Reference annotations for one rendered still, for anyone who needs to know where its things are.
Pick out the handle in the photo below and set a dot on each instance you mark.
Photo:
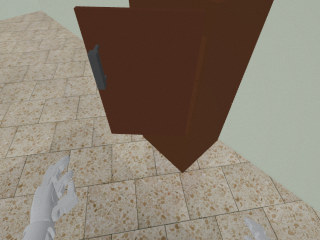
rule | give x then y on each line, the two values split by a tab
97	69

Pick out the robot right hand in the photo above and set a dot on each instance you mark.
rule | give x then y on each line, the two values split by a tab
257	230

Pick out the robot left forearm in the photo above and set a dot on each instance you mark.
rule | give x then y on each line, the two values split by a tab
39	230

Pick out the robot left hand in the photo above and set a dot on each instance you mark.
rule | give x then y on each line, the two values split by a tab
51	189

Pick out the cupboard door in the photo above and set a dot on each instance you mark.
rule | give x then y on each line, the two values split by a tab
150	57

